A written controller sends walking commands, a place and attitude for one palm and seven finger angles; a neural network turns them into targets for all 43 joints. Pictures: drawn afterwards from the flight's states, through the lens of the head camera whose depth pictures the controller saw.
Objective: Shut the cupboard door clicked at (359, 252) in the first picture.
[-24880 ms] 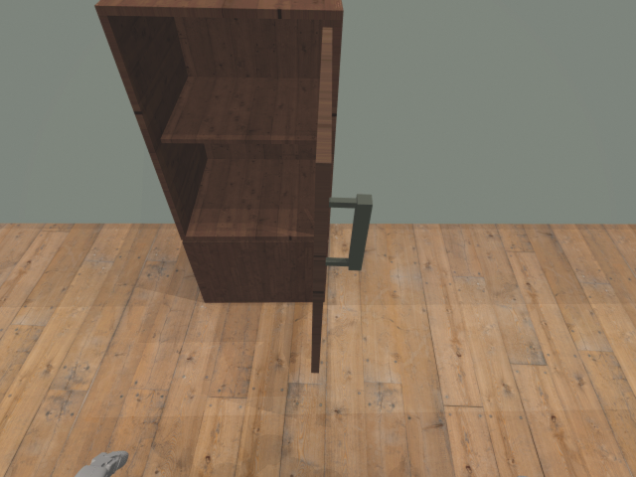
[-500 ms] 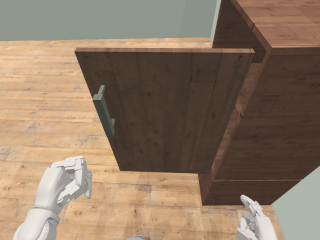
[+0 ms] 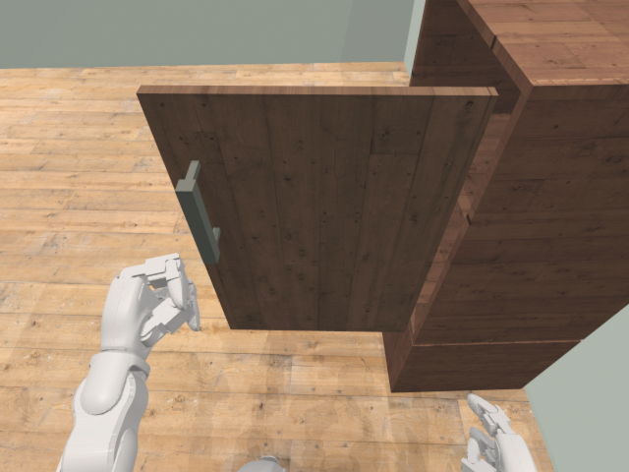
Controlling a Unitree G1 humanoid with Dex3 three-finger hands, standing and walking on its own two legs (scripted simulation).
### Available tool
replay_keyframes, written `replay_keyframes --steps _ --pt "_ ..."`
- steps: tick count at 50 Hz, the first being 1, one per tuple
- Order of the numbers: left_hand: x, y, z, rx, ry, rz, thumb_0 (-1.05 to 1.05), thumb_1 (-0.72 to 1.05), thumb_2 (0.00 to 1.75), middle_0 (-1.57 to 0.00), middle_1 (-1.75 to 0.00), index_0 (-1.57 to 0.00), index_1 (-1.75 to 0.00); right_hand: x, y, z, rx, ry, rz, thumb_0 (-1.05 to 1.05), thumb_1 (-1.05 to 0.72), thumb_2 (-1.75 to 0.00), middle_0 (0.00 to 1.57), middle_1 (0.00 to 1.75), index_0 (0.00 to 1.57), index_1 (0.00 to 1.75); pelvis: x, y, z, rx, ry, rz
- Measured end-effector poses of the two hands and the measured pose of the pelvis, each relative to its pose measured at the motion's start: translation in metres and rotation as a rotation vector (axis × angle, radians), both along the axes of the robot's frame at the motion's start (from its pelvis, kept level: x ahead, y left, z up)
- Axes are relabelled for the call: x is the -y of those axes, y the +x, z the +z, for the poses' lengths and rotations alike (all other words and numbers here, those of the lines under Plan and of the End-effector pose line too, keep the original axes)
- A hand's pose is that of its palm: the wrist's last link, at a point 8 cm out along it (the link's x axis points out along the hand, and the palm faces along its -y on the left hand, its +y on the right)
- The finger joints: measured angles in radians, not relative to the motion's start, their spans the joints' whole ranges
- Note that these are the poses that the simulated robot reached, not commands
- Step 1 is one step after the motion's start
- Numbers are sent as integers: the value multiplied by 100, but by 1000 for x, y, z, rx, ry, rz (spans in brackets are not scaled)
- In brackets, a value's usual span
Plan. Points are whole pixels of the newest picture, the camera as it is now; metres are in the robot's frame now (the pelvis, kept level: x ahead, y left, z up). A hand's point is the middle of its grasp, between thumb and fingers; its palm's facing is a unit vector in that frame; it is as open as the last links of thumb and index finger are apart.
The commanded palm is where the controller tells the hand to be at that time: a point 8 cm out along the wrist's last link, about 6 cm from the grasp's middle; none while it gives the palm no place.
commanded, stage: bring the fist close to the handle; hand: left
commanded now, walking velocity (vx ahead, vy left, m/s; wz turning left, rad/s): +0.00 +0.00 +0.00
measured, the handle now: (203, 214) +0.43 +0.19 +0.08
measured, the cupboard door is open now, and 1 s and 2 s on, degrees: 87 87 72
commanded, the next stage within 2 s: push the door shut along its arc in 0.88 s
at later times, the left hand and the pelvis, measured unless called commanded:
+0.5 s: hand (229, 270) +0.34 +0.13 +0.08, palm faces -0.01 -1.00 -0.03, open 3.1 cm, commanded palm +0.31 +0.19 +0.09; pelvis +0.00 +0.00 +0.00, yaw +0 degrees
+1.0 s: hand (218, 272) +0.33 +0.14 +0.09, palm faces +0.02 -1.00 -0.01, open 3.1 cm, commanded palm +0.31 +0.20 +0.09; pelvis +0.00 -0.01 +0.00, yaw +0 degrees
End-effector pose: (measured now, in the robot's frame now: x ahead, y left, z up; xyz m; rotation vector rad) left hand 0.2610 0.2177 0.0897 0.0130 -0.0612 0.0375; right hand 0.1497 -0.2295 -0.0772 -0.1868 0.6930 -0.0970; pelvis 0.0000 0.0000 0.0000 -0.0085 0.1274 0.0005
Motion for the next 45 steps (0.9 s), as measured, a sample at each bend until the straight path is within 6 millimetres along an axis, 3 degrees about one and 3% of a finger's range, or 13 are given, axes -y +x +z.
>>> replay_keyframes --steps 3,11,19,28,35,45 --pt "3 4 4 20 18 -14 2 90 90 -130 -150 -130 -150 0 -1 -2 -14 3 4 1 -90 -90 20 30 20 30 0 0 0 0 -3 3" --pt "16 24 -11 -69 5 -46 2 90 90 -130 -150 -130 -150 3 -4 -5 -39 3 -15 1 -90 -90 20 30 20 30 -1 -2 2 1 -1 3" --pt "23 45 5 14 20 -25 2 90 90 -130 -150 -130 -150 7 -7 -7 -60 9 -18 1 -90 -90 20 30 20 30 2 0 2 -5 3 -2" --pt "35 64 -11 -77 4 -27 2 90 90 -130 -150 -130 -150 15 -17 -12 -111 9 -44 1 -90 -90 20 30 20 30 6 2 4 -13 10 -9" --pt "28 67 2 0 25 0 2 90 90 -130 -150 -130 -150 23 -21 -14 -139 12 -57 1 -90 -90 20 30 20 30 10 6 4 -17 17 -17" --pt "18 51 -6 -45 -1 -5 2 90 90 -130 -150 -130 -150 27 -14 -10 -127 1 -56 1 -90 -90 20 30 20 30 11 7 7 -6 14 -9"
